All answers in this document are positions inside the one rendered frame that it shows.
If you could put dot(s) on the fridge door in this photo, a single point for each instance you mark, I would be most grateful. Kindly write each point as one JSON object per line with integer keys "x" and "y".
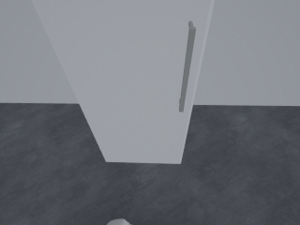
{"x": 125, "y": 60}

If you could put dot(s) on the handle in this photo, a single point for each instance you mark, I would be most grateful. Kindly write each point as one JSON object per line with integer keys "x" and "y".
{"x": 189, "y": 51}

